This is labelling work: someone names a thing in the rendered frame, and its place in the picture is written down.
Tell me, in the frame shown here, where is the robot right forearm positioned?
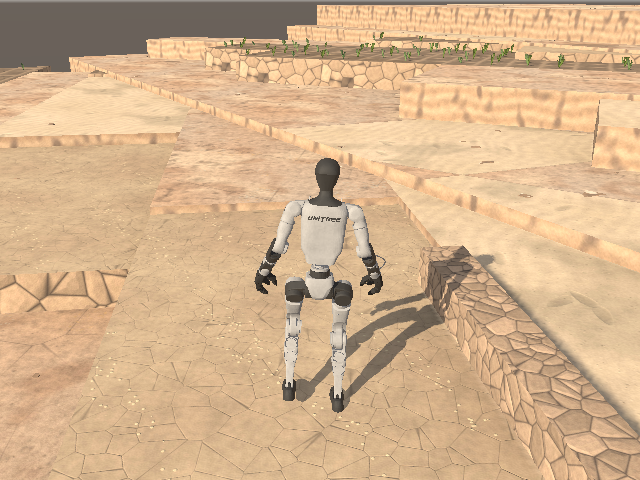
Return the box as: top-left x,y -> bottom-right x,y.
362,243 -> 381,279

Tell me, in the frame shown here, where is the robot left upper arm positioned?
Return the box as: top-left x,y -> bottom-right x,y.
272,200 -> 305,254

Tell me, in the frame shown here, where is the robot left forearm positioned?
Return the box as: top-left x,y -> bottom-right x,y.
258,238 -> 281,276

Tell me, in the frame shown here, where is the robot right hand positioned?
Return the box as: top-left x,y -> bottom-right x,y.
360,274 -> 383,295

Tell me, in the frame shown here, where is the robot left foot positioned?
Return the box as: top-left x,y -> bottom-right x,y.
282,379 -> 296,401

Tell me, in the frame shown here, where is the robot left thigh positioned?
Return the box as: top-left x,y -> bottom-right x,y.
285,276 -> 306,336

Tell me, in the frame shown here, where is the robot right upper arm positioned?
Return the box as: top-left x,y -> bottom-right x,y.
346,203 -> 372,258

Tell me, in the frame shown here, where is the robot left hand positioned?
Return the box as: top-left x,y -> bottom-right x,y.
254,270 -> 277,294

